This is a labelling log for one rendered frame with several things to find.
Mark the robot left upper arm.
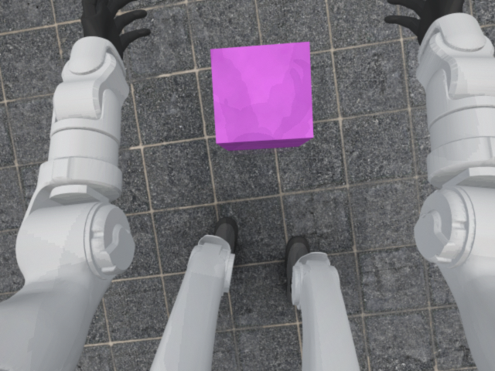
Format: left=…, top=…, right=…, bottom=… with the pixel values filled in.
left=0, top=201, right=135, bottom=371

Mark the right robot forearm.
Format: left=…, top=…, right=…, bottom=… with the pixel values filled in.
left=416, top=13, right=495, bottom=189

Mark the right robot hand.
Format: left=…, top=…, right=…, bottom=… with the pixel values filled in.
left=384, top=0, right=464, bottom=45

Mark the left robot forearm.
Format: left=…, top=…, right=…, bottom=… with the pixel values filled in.
left=15, top=36, right=129, bottom=270

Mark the left robot hand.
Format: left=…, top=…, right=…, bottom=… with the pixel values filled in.
left=80, top=0, right=151, bottom=60

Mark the robot right upper arm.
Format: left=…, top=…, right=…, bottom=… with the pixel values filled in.
left=414, top=185, right=495, bottom=371

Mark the carton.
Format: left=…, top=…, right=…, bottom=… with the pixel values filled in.
left=210, top=42, right=313, bottom=151

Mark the right robot foot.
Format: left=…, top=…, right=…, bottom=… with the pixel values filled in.
left=285, top=236, right=310, bottom=304

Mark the left robot thigh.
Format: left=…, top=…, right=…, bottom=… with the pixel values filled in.
left=149, top=243, right=235, bottom=371

